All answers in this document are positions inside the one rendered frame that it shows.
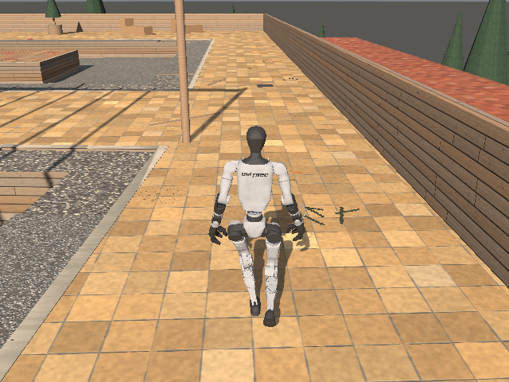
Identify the right robot forearm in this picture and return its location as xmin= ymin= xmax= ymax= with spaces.
xmin=286 ymin=194 xmax=303 ymax=226

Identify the robot right upper arm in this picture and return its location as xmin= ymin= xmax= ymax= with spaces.
xmin=272 ymin=161 xmax=293 ymax=206

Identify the robot left hand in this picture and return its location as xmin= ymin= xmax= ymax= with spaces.
xmin=208 ymin=226 xmax=227 ymax=245

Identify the robot left upper arm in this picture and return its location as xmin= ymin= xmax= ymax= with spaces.
xmin=217 ymin=160 xmax=239 ymax=205

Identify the humanoid robot torso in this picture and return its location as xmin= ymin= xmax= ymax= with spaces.
xmin=237 ymin=158 xmax=274 ymax=239

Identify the left robot forearm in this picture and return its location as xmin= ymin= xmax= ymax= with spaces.
xmin=211 ymin=193 xmax=226 ymax=228

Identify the robot right foot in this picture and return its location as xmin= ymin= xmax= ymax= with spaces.
xmin=263 ymin=310 xmax=276 ymax=327

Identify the robot right hand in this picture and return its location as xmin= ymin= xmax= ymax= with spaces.
xmin=286 ymin=223 xmax=305 ymax=241

